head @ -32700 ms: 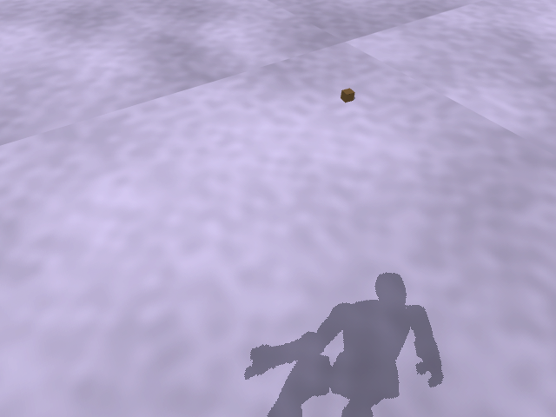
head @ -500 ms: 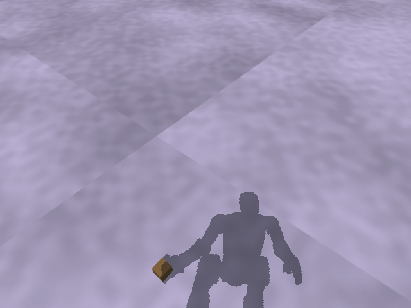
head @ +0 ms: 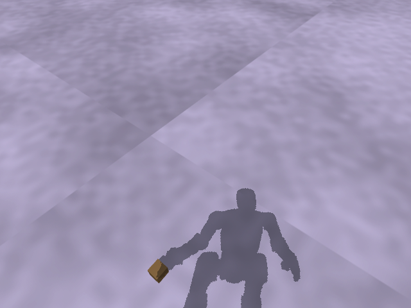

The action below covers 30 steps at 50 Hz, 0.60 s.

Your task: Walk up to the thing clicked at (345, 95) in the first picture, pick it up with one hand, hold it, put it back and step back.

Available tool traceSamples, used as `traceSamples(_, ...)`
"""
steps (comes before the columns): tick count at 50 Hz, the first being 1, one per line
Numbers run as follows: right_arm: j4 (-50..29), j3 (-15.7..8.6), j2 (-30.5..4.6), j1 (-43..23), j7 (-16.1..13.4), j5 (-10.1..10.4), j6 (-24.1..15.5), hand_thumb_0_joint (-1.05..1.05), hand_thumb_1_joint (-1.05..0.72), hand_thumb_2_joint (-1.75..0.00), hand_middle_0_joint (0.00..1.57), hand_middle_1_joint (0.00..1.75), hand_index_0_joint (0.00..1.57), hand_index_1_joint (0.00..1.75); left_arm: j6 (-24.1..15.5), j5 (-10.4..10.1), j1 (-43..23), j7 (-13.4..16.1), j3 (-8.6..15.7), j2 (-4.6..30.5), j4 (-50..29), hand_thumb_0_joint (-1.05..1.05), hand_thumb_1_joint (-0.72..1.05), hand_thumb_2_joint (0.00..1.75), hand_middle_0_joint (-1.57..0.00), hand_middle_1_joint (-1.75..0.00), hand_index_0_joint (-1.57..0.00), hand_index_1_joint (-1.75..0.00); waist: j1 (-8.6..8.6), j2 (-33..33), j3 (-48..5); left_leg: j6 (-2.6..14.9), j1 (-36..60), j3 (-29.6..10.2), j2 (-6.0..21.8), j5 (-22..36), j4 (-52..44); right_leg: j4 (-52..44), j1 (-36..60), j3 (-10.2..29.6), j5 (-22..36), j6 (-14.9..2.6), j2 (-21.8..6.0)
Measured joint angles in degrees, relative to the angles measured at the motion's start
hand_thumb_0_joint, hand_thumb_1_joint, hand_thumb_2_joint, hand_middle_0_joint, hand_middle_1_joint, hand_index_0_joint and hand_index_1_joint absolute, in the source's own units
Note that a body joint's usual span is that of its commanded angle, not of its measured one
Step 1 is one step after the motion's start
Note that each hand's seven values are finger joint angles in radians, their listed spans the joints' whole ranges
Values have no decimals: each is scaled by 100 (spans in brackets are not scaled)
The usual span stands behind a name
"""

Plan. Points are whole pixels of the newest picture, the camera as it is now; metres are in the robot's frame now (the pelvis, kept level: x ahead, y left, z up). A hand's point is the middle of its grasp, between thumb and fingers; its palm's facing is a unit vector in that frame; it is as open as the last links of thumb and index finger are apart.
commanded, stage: stand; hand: left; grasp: from above
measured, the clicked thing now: (158, 271) +0.42 +0.25 -0.75
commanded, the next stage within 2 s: step back in 0.94 s
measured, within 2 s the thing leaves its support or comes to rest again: neither
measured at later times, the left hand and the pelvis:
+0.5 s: hand out of the picture +0.09 +0.24 -0.16, palm faces -0.01 -0.94 -0.34, open 7.4 cm; pelvis +0.01 +0.00 +0.00, yaw +0 degrees
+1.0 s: hand out of the picture +0.09 +0.25 -0.16, palm faces -0.01 -0.94 -0.35, open 7.4 cm; pelvis +0.01 -0.01 +0.00, yaw -1 degrees
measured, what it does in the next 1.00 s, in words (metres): stands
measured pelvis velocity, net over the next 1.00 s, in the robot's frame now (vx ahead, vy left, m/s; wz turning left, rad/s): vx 0.01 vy -0.01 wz -0.01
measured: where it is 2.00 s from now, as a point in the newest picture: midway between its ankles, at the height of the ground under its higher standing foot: outside the picture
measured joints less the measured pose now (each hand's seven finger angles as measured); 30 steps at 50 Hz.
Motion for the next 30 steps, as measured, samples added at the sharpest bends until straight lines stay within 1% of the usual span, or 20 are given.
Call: traceSamples(30,22,18,-61,-158,30,13,-20,1,-90,-89,20,30,20,30,-14,-24,-90,-35,-26,105,-4,1,90,90,-20,-30,-20,-30,1,-17,-15,-39,90,34,36,-8,-150,-88,44,28,-28,-33,35)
